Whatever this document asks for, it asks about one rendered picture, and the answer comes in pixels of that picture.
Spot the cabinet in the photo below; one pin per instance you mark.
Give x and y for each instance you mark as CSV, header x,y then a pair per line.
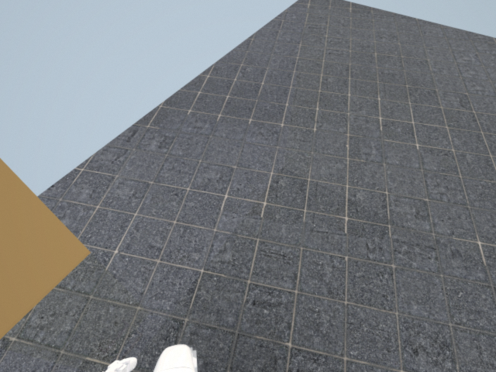
x,y
37,251

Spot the left robot thigh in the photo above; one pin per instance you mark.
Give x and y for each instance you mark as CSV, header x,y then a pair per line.
x,y
177,358

